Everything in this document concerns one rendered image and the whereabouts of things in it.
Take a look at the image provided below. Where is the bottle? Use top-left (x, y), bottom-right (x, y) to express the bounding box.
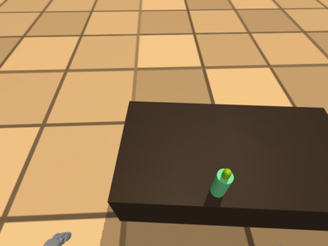
top-left (210, 168), bottom-right (234, 198)

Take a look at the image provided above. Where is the left robot hand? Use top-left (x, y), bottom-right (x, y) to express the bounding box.
top-left (44, 232), bottom-right (71, 246)

